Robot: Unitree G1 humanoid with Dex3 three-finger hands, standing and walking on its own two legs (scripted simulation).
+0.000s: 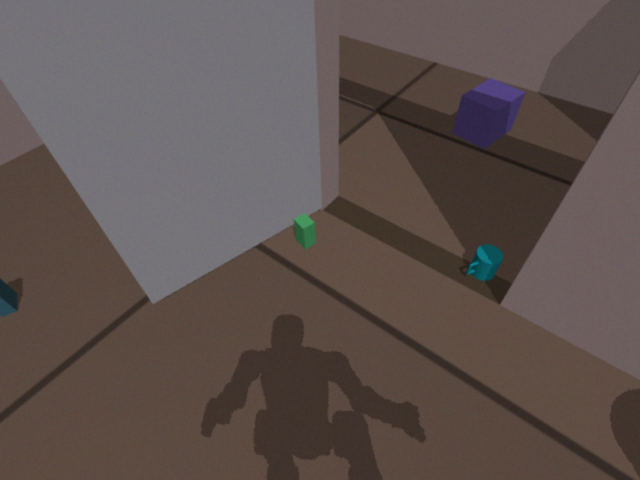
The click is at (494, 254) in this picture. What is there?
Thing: mug
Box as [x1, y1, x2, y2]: [466, 244, 502, 280]
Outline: 492,245 481,245 477,249 473,260 469,264 466,271 467,274 471,273 476,278 481,280 487,280 493,276 502,259 502,253 498,248
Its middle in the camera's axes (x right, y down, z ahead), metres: +0.61 +0.09 +1.48
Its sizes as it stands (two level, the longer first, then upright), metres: 0.128 0.094 0.105
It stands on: the floor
